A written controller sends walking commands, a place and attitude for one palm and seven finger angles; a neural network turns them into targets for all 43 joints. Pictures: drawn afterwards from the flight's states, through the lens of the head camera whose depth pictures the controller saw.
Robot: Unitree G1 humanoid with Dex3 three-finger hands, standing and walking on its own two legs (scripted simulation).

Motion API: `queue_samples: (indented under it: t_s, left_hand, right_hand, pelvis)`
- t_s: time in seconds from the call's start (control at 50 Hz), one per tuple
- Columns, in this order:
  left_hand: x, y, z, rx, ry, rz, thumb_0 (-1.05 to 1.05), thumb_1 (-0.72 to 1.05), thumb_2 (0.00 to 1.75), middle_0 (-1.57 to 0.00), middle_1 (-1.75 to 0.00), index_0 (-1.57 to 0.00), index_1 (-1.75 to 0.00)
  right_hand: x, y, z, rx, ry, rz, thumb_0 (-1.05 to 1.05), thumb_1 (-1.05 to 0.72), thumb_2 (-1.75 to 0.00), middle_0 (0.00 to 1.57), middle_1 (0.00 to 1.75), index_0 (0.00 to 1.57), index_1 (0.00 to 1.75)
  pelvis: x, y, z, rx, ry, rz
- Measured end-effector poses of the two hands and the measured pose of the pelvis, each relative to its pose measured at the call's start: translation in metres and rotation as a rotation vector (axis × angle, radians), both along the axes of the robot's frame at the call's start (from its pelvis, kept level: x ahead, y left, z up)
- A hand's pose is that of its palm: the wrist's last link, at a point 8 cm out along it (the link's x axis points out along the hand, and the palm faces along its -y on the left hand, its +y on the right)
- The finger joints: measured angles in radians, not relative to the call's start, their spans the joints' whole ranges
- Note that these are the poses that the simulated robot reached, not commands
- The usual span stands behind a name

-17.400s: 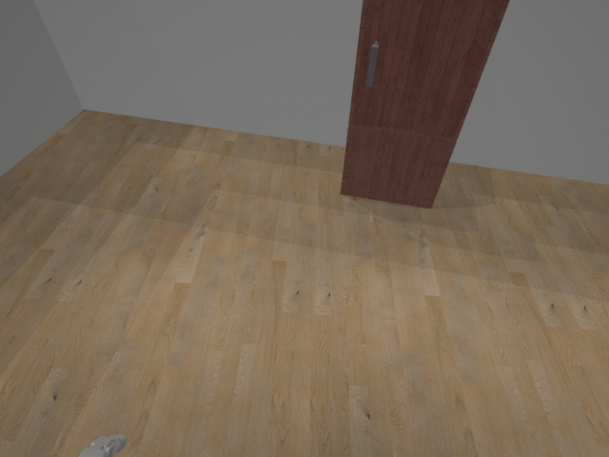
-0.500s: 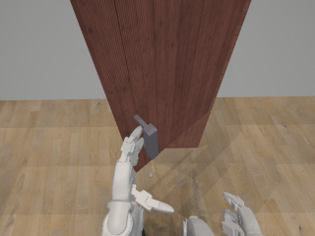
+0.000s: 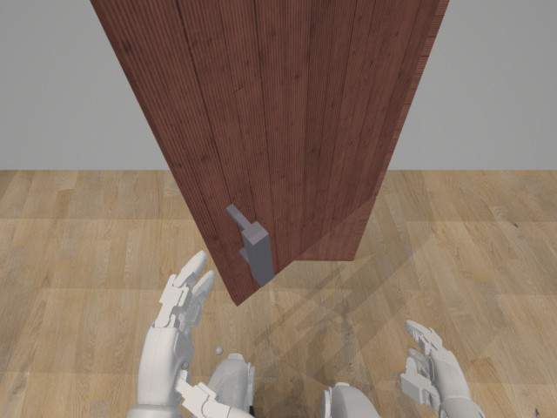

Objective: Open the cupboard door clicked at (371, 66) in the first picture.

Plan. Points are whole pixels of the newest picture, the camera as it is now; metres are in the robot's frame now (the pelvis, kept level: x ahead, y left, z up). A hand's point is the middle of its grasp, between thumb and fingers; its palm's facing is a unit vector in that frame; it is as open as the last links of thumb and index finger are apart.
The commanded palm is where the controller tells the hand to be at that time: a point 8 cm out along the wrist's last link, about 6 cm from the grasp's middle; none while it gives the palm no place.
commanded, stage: slide the hand sideways off the handle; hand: left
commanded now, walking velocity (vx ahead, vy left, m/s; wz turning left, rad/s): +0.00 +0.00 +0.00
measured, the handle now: (249, 246) +0.34 +0.07 +0.04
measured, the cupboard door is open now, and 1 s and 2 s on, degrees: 42 42 42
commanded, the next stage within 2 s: draw the hand back to the body in 0.10 s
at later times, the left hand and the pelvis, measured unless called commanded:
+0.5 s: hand (149, 356) +0.19 +0.14 +0.11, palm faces +0.02 -1.00 -0.04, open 16.3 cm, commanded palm +0.16 +0.20 +0.11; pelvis -0.01 +0.01 +0.03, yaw -1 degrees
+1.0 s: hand (13, 329) +0.19 +0.23 +0.18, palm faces +0.18 -0.91 -0.37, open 13.9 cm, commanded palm +0.16 +0.28 +0.22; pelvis +0.02 +0.04 +0.10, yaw -1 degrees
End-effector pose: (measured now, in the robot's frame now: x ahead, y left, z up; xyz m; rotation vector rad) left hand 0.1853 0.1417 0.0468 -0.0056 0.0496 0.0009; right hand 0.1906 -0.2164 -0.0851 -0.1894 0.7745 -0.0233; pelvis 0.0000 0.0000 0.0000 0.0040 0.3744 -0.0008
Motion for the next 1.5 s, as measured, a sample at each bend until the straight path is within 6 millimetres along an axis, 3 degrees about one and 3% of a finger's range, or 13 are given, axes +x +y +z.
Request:
queue_samples:
  t_s: [0.24,0.34,0.46,0.62,0.74,0.82,0.96,1.08,1.22,1.44,1.5]
  left_hand:
    - [-0.016,0.021,-0.002,0.000,-0.007,0.004,-0.01,-0.50,0.30,-0.15,-0.30,-0.15,-0.30]
    - [-0.013,0.030,0.021,0.027,-0.066,-0.029,-0.02,-0.50,0.30,-0.15,-0.30,-0.15,-0.30]
    - [-0.018,0.048,0.060,0.049,-0.057,0.005,-0.02,-0.50,0.30,-0.15,-0.30,-0.15,-0.30]
    - [-0.022,0.062,0.081,0.039,-0.020,-0.010,-0.01,-0.50,0.30,-0.15,-0.30,-0.15,-0.30]
    - [-0.020,0.086,0.110,0.108,-0.071,0.018,-0.01,-0.46,0.32,-0.16,-0.30,-0.15,-0.30]
    - [-0.025,0.101,0.127,0.253,0.029,0.079,-0.01,-0.37,0.36,-0.16,-0.30,-0.16,-0.30]
    - [-0.028,0.123,0.150,0.356,0.109,0.172,-0.01,-0.16,0.45,-0.17,-0.30,-0.17,-0.30]
    - [-0.017,0.147,0.180,0.400,0.037,0.268,-0.01,0.04,0.54,-0.18,-0.30,-0.18,-0.30]
    - [-0.006,0.161,0.218,0.437,-0.074,0.317,0.00,0.28,0.64,-0.19,-0.30,-0.19,-0.30]
    - [0.002,0.190,0.270,0.524,-0.215,0.428,0.01,0.66,0.80,-0.20,-0.30,-0.20,-0.30]
    - [0.004,0.192,0.274,0.518,-0.227,0.446,0.01,0.75,0.84,-0.21,-0.30,-0.20,-0.30]
  right_hand:
    - [-0.008,-0.002,-0.007,-0.016,-0.011,-0.029,0.01,-0.91,-0.90,0.20,0.30,0.20,0.30]
    - [-0.014,0.002,-0.001,-0.013,-0.017,-0.048,0.02,-0.91,-0.90,0.20,0.30,0.20,0.30]
    - [-0.024,0.012,0.026,0.015,-0.026,-0.083,0.02,-0.91,-0.90,0.20,0.30,0.20,0.30]
    - [-0.025,0.012,0.067,-0.028,-0.089,-0.086,0.02,-0.91,-0.90,0.20,0.30,0.20,0.30]
    - [-0.021,0.011,0.085,-0.046,-0.111,-0.105,0.02,-0.91,-0.90,0.20,0.30,0.20,0.30]
    - [-0.016,0.016,0.099,-0.047,-0.113,-0.130,0.02,-0.91,-0.90,0.20,0.30,0.20,0.30]
    - [-0.005,0.031,0.117,-0.040,-0.138,-0.110,0.02,-0.91,-0.90,0.20,0.30,0.20,0.30]
    - [0.003,0.041,0.127,-0.035,-0.149,-0.069,0.02,-0.91,-0.90,0.20,0.30,0.20,0.30]
    - [0.013,0.046,0.136,-0.022,-0.165,-0.050,0.02,-0.90,-0.90,0.20,0.30,0.20,0.30]
    - [0.019,0.036,0.142,-0.034,-0.145,-0.040,0.02,-0.90,-0.90,0.20,0.30,0.20,0.30]
    - [0.019,0.032,0.141,-0.033,-0.134,-0.045,0.02,-0.90,-0.90,0.20,0.30,0.20,0.30]
  pelvis:
    - [-0.007,0.002,-0.008,-0.009,-0.003,-0.002]
    - [-0.011,0.006,-0.004,-0.018,-0.029,-0.002]
    - [-0.009,0.012,0.021,-0.023,-0.087,-0.003]
    - [-0.005,0.018,0.045,-0.035,-0.140,0.004]
    - [0.001,0.022,0.057,-0.040,-0.174,0.002]
    - [0.009,0.026,0.073,-0.033,-0.207,-0.006]
    - [0.017,0.035,0.094,-0.027,-0.265,-0.011]
    - [0.023,0.038,0.105,-0.024,-0.307,-0.008]
    - [0.031,0.041,0.116,-0.019,-0.348,-0.015]
    - [0.035,0.038,0.127,-0.014,-0.389,-0.025]
    - [0.035,0.036,0.129,-0.013,-0.395,-0.028]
